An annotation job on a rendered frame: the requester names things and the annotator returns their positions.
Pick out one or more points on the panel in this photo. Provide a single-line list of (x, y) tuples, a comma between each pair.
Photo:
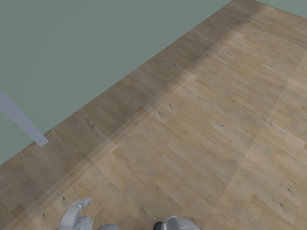
[(20, 119)]

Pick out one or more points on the left robot hand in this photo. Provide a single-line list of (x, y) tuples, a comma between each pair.
[(71, 216)]

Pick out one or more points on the robot right thigh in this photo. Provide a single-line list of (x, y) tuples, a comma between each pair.
[(178, 224)]

